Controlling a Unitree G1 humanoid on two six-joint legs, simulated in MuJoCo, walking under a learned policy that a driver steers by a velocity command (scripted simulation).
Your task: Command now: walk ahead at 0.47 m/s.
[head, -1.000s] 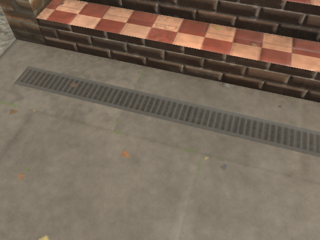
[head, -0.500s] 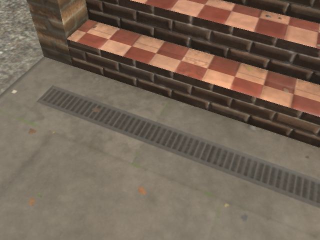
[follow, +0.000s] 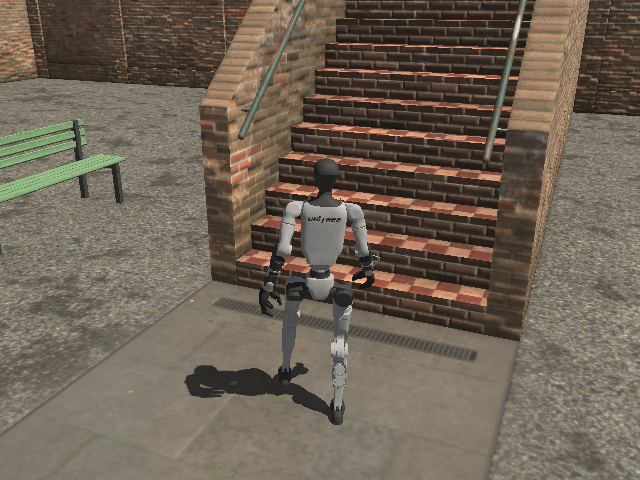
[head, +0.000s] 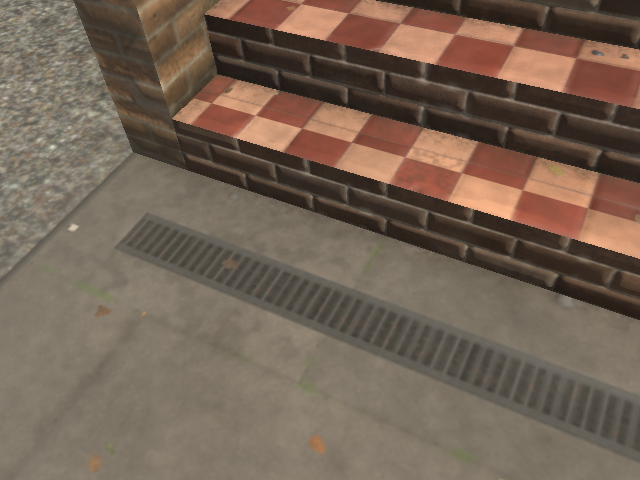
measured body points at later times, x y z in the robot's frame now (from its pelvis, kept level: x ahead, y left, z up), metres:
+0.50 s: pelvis +0.27 +0.06 -0.01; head +0.29 +0.05 +0.44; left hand +0.43 +0.32 -0.12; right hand +0.29 -0.22 -0.13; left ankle +0.26 +0.15 -0.75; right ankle +0.36 -0.13 -0.67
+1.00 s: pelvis +0.53 -0.06 -0.01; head +0.56 -0.08 +0.44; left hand +0.68 +0.19 -0.13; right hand +0.55 -0.35 -0.13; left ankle +0.64 +0.08 -0.68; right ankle +0.52 -0.11 -0.75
